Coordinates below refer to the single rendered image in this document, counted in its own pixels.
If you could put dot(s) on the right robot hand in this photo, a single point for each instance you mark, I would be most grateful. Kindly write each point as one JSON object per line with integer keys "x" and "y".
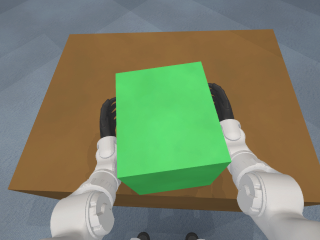
{"x": 221, "y": 102}

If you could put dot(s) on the robot right upper arm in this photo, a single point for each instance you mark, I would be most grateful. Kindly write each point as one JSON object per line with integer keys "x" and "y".
{"x": 275, "y": 203}

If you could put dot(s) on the carton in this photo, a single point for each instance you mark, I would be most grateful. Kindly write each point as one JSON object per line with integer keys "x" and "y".
{"x": 168, "y": 134}

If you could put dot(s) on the robot left upper arm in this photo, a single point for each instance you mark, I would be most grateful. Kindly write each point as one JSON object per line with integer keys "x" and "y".
{"x": 86, "y": 216}

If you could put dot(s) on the robot right forearm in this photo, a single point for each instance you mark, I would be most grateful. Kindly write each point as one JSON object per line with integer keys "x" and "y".
{"x": 243, "y": 160}

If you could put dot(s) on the left robot hand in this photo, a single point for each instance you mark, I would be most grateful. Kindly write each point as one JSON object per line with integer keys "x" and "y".
{"x": 107, "y": 123}

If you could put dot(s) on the robot left forearm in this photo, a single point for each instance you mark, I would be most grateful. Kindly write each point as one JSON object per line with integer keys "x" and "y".
{"x": 104, "y": 178}

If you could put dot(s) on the pedestal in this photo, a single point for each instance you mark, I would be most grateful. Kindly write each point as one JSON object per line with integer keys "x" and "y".
{"x": 60, "y": 152}

